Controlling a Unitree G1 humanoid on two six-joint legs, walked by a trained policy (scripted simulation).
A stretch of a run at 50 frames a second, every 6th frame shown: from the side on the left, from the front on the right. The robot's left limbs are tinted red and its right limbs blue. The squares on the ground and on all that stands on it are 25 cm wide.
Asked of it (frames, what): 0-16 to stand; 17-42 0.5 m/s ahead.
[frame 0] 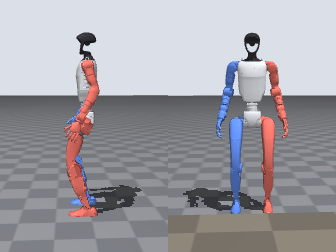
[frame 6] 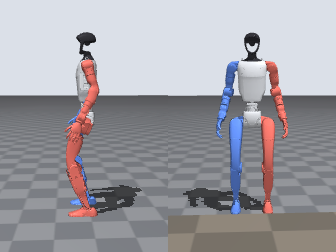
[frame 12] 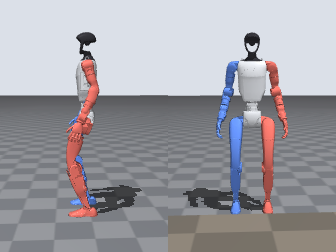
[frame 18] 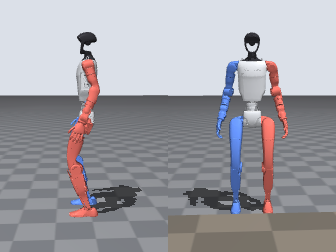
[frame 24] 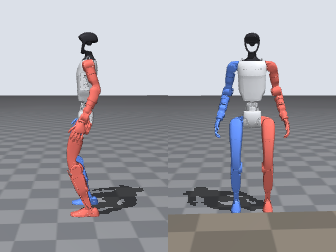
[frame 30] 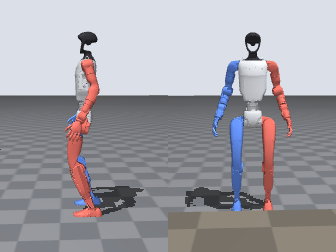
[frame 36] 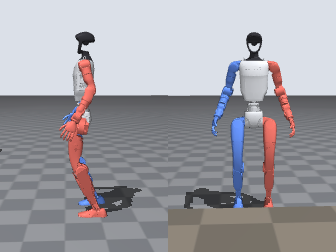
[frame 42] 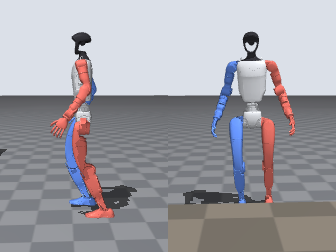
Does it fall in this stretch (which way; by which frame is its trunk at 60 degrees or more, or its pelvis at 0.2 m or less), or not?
no
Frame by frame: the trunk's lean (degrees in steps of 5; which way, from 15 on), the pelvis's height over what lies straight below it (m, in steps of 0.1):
0: 0, 0.8
6: 0, 0.8
12: 0, 0.8
18: 0, 0.8
24: 0, 0.8
30: 5, 0.8
36: 0, 0.8
42: 0, 0.8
